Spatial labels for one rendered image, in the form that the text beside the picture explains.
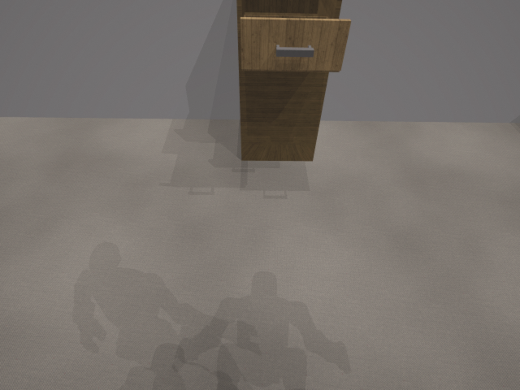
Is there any cabinet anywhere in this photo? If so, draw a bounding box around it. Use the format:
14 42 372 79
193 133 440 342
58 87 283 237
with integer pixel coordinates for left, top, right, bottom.
236 0 342 161

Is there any handle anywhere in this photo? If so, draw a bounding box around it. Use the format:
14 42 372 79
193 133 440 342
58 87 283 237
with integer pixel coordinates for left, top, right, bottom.
276 45 314 57

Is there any drawer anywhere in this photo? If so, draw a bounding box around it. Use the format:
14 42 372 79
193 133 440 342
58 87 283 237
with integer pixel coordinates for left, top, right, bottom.
240 15 351 72

